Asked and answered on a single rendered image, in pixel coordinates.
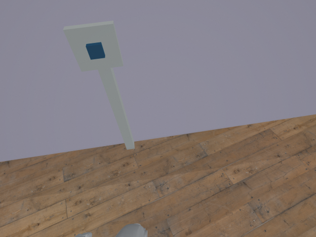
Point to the left robot thigh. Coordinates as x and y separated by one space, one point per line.
132 230

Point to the button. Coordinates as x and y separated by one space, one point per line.
95 50

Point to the panel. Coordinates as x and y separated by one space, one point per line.
80 35

